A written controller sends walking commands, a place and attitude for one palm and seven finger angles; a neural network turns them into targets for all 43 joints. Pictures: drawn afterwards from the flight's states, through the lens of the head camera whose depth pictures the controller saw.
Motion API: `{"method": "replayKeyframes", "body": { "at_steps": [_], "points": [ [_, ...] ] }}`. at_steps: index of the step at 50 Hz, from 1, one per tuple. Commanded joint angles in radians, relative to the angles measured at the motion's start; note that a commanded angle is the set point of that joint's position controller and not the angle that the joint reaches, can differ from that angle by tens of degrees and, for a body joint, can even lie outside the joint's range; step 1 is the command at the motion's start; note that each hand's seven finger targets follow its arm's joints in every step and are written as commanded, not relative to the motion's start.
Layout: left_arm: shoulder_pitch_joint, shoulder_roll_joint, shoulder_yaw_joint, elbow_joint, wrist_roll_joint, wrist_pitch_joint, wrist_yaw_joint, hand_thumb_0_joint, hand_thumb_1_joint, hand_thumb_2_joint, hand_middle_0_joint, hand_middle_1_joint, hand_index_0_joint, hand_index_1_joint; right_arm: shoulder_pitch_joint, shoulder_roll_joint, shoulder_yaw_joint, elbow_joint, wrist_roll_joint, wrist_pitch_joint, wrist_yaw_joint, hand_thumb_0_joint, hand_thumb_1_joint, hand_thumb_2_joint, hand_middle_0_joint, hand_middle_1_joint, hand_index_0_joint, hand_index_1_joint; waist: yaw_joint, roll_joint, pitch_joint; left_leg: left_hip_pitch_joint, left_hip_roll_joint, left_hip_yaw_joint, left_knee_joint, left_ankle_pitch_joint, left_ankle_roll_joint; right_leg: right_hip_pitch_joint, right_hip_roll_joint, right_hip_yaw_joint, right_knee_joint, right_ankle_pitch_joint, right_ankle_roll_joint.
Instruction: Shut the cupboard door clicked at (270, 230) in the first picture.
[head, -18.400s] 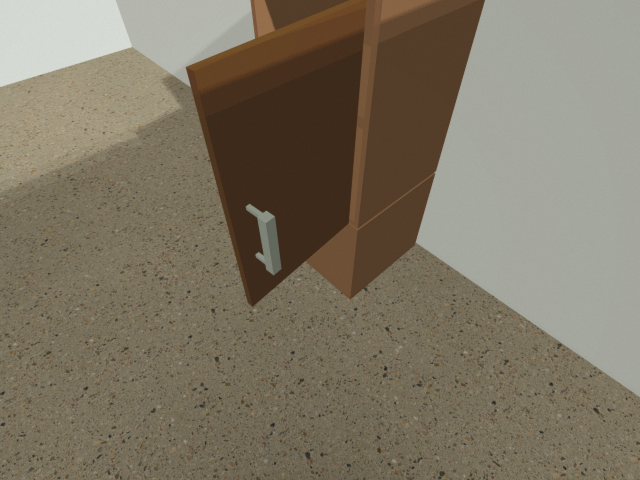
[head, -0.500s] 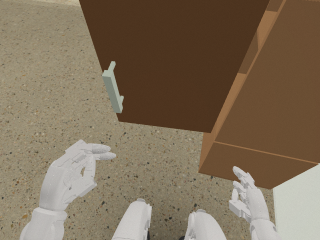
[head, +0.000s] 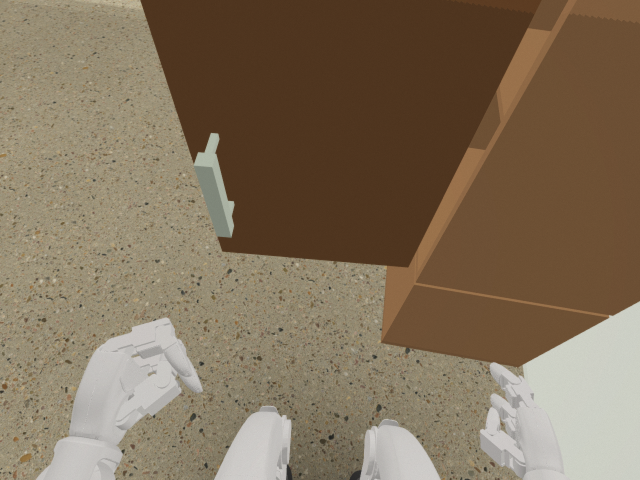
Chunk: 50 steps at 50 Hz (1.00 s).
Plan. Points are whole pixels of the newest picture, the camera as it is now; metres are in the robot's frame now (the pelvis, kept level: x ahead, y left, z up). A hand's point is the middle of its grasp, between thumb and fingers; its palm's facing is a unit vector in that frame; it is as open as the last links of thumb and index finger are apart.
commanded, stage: raise the hand and make a fist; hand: left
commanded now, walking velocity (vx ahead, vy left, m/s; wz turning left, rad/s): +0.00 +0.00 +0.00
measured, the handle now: (219, 188) +0.50 +0.19 +0.01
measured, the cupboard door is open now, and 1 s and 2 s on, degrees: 95 95 95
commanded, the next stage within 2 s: bring the fist close to the handle in 0.76 s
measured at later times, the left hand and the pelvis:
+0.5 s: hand (153, 361) +0.23 +0.20 +0.05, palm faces -0.02 -1.00 -0.04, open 3.1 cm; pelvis +0.01 +0.00 +0.00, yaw +0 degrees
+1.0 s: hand (174, 360) +0.24 +0.17 +0.05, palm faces -0.01 -1.00 -0.06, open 3.2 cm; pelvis +0.01 -0.01 +0.00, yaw +1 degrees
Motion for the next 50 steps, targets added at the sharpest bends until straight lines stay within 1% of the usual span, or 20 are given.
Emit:
{"method": "replayKeyframes", "body": {
  "at_steps": [1, 4, 6, 8, 10, 12, 15, 17, 20, 22, 24, 27, 30, 33, 36, 40, 43, 45, 48, 50],
  "points": [
    [0.043, 0.072, 0.115, -0.281, -0.036, -0.109, 0.073, 0.000, 0.900, 0.900, -1.263, -1.460, -1.263, -1.460, -0.020, -0.111, -0.041, -0.151, -0.004, -0.037, 0.008, 0.000, -0.900, -0.900, 0.200, 0.300, 0.200, 0.300, 0.034, 0.107, -0.293, 0.292, -0.008, -0.116, -0.267, 0.291, -0.052, 0.165, 0.044, 0.034, -0.154, 0.205, -0.015],
    [0.035, 0.016, 0.015, -0.155, 0.001, -0.062, 0.038, 0.000, 0.900, 0.900, -1.300, -1.500, -1.300, -1.500, -0.013, -0.128, -0.039, -0.147, -0.001, -0.015, 0.017, 0.000, -0.900, -0.900, 0.200, 0.300, 0.200, 0.300, -0.023, 0.045, -0.180, 0.225, -0.004, -0.126, -0.268, 0.172, -0.047, 0.111, 0.045, 0.027, -0.184, 0.135, -0.004],
    [0.002, 0.018, -0.017, -0.100, 0.018, -0.026, -0.005, 0.000, 0.900, 0.900, -1.300, -1.500, -1.300, -1.500, -0.009, -0.143, -0.036, -0.157, 0.008, -0.011, 0.014, 0.000, -0.900, -0.900, 0.200, 0.300, 0.200, 0.300, -0.042, 0.010, -0.125, 0.189, -0.003, -0.133, -0.275, 0.103, -0.041, 0.094, 0.043, 0.032, -0.203, 0.093, -0.003],
    [-0.043, 0.067, 0.016, -0.095, 0.014, -0.006, -0.034, 0.000, 0.900, 0.900, -1.300, -1.500, -1.300, -1.500, -0.006, -0.152, -0.033, -0.169, 0.012, -0.011, 0.005, 0.000, -0.900, -0.900, 0.200, 0.300, 0.200, 0.300, -0.040, -0.011, -0.134, 0.176, -0.007, -0.135, -0.277, 0.069, -0.036, 0.109, 0.043, 0.043, -0.219, 0.070, -0.004],
    [-0.097, 0.138, 0.092, -0.152, -0.001, -0.015, -0.037, 0.000, 0.900, 0.900, -1.300, -1.500, -1.300, -1.500, -0.008, -0.152, -0.029, -0.174, 0.007, -0.014, -0.003, 0.000, -0.900, -0.900, 0.200, 0.300, 0.200, 0.300, -0.011, 0.031, -0.189, 0.192, -0.012, -0.131, -0.267, 0.111, -0.038, 0.134, 0.046, 0.048, -0.199, 0.097, -0.013],
    [-0.118, 0.165, 0.152, -0.247, -0.034, -0.053, -0.028, 0.000, 0.900, 0.900, -1.300, -1.500, -1.300, -1.500, -0.012, -0.137, -0.028, -0.177, 0.002, -0.022, -0.005, 0.000, -0.900, -0.900, 0.200, 0.300, 0.200, 0.300, 0.019, 0.085, -0.297, 0.248, -0.015, -0.122, -0.253, 0.203, -0.046, 0.172, 0.044, 0.054, -0.177, 0.156, -0.018],
    [-0.089, 0.167, 0.191, -0.288, -0.060, -0.104, 0.005, 0.000, 0.900, 0.900, -1.300, -1.500, -1.300, -1.500, -0.014, -0.120, -0.022, -0.164, -0.007, -0.028, 0.001, 0.000, -0.900, -0.900, 0.200, 0.300, 0.200, 0.300, 0.047, 0.137, -0.326, 0.285, -0.014, -0.122, -0.248, 0.291, -0.062, 0.179, 0.051, 0.047, -0.152, 0.211, -0.026],
    [-0.055, 0.115, 0.146, -0.253, -0.055, -0.111, 0.010, 0.000, 0.900, 0.900, -1.300, -1.500, -1.300, -1.500, -0.014, -0.121, -0.024, -0.152, -0.007, -0.026, 0.009, 0.000, -0.900, -0.900, 0.200, 0.300, 0.200, 0.300, 0.028, 0.140, -0.305, 0.295, -0.009, -0.124, -0.246, 0.309, -0.067, 0.148, 0.047, 0.037, -0.148, 0.216, -0.020],
    [-0.001, 0.057, 0.072, -0.117, -0.032, -0.055, -0.022, 0.000, 0.900, 0.900, -1.300, -1.500, -1.300, -1.500, -0.010, -0.135, -0.029, -0.151, 0.002, -0.015, 0.017, 0.000, -0.900, -0.900, 0.200, 0.300, 0.200, 0.300, -0.002, 0.069, -0.232, 0.228, -0.006, -0.123, -0.251, 0.237, -0.052, 0.137, 0.048, 0.035, -0.173, 0.177, -0.013],
    [-0.006, 0.060, 0.052, -0.094, -0.026, -0.016, -0.050, 0.000, 0.900, 0.900, -1.300, -1.500, -1.300, -1.500, -0.007, -0.146, -0.035, -0.159, 0.013, -0.011, 0.016, 0.000, -0.900, -0.900, 0.200, 0.300, 0.200, 0.300, -0.011, 0.033, -0.222, 0.204, -0.008, -0.120, -0.257, 0.196, -0.046, 0.148, 0.044, 0.042, -0.192, 0.158, -0.007],
    [-0.029, 0.093, 0.076, -0.103, -0.032, 0.009, -0.064, 0.000, 0.900, 0.900, -1.300, -1.500, -1.300, -1.500, -0.005, -0.151, -0.038, -0.169, 0.019, -0.012, 0.010, 0.000, -0.900, -0.900, 0.200, 0.300, 0.200, 0.300, -0.011, 0.001, -0.237, 0.185, -0.013, -0.114, -0.253, 0.182, -0.037, 0.176, 0.042, 0.054, -0.205, 0.152, -0.004],
    [-0.072, 0.141, 0.141, -0.187, -0.055, -0.023, -0.048, 0.000, 0.900, 0.900, -1.300, -1.500, -1.300, -1.500, -0.010, -0.141, -0.038, -0.174, 0.015, -0.018, 0.000, 0.000, -0.900, -0.900, 0.200, 0.300, 0.200, 0.300, 0.011, 0.014, -0.279, 0.199, -0.016, -0.105, -0.243, 0.217, -0.038, 0.206, 0.041, 0.064, -0.193, 0.171, -0.009],
    [-0.083, 0.171, 0.189, -0.260, -0.068, -0.094, -0.001, 0.000, 0.900, 0.900, -1.300, -1.500, -1.300, -1.500, -0.011, -0.126, -0.034, -0.160, 0.004, -0.028, -0.002, 0.000, -0.900, -0.900, 0.200, 0.300, 0.200, 0.300, 0.038, 0.074, -0.312, 0.217, -0.017, -0.102, -0.231, 0.262, -0.046, 0.209, 0.045, 0.068, -0.167, 0.200, -0.019],
    [-0.050, 0.104, 0.127, -0.200, -0.048, -0.124, 0.021, 0.000, 0.900, 0.900, -1.300, -1.500, -1.300, -1.500, -0.014, -0.122, -0.030, -0.144, 0.001, -0.024, 0.010, 0.000, -0.900, -0.900, 0.200, 0.300, 0.200, 0.300, 0.013, 0.084, -0.251, 0.212, -0.013, -0.102, -0.239, 0.215, -0.047, 0.151, 0.042, 0.056, -0.170, 0.153, -0.015],
    [-0.012, 0.075, 0.078, -0.109, -0.026, -0.085, -0.004, 0.000, 0.900, 0.900, -1.300, -1.500, -1.300, -1.500, -0.012, -0.137, -0.035, -0.149, 0.007, -0.013, 0.014, 0.000, -0.900, -0.900, 0.200, 0.300, 0.200, 0.300, -0.006, 0.049, -0.215, 0.171, -0.013, -0.096, -0.235, 0.170, -0.037, 0.147, 0.039, 0.065, -0.191, 0.125, -0.010],
    [-0.037, 0.104, 0.081, -0.108, -0.033, -0.025, -0.046, 0.000, 0.900, 0.900, -1.300, -1.500, -1.300, -1.500, -0.008, -0.144, -0.035, -0.167, 0.020, -0.003, 0.006, 0.000, -0.900, -0.900, 0.200, 0.300, 0.200, 0.300, -0.010, 0.001, -0.223, 0.143, -0.018, -0.091, -0.233, 0.140, -0.027, 0.196, 0.037, 0.092, -0.231, 0.092, -0.006],
    [-0.074, 0.139, 0.126, -0.201, -0.049, -0.050, -0.031, 0.000, 0.900, 0.900, -1.300, -1.500, -1.300, -1.500, -0.015, -0.133, -0.033, -0.175, 0.017, -0.009, -0.003, 0.000, -0.900, -0.900, 0.200, 0.300, 0.200, 0.300, 0.007, 0.033, -0.268, 0.168, -0.019, -0.083, -0.226, 0.174, -0.025, 0.222, 0.033, 0.101, -0.226, 0.121, -0.006],
    [-0.175, 0.176, 0.164, -0.218, -0.051, -0.087, -0.004, 0.000, 0.900, 0.900, -1.300, -1.500, -1.300, -1.500, -0.008, -0.131, -0.027, -0.152, 0.007, -0.013, -0.010, 0.000, -0.900, -0.900, 0.200, 0.300, 0.200, 0.300, 0.000, 0.039, -0.266, 0.148, -0.016, -0.085, -0.197, 0.187, -0.027, 0.205, 0.038, 0.102, -0.201, 0.129, -0.010],
    [-0.223, 0.109, 0.109, -0.140, -0.036, -0.131, 0.019, 0.000, 0.900, 0.900, -1.300, -1.500, -1.300, -1.500, -0.011, -0.127, -0.021, -0.126, 0.000, -0.025, -0.003, 0.000, -0.900, -0.900, 0.200, 0.300, 0.200, 0.300, -0.025, 0.054, -0.221, 0.130, -0.016, -0.085, -0.176, 0.156, -0.028, 0.127, 0.035, 0.098, -0.189, 0.098, -0.007],
    [-0.236, 0.099, 0.095, -0.052, -0.030, -0.120, 0.009, 0.000, 0.900, 0.900, -1.300, -1.500, -1.300, -1.500, -0.003, -0.138, -0.021, -0.113, 0.002, -0.023, 0.001, 0.000, -0.900, -0.900, 0.200, 0.300, 0.200, 0.300, -0.032, 0.038, -0.206, 0.103, -0.016, -0.086, -0.169, 0.122, -0.026, 0.110, 0.037, 0.102, -0.193, 0.062, -0.007]
  ]
}}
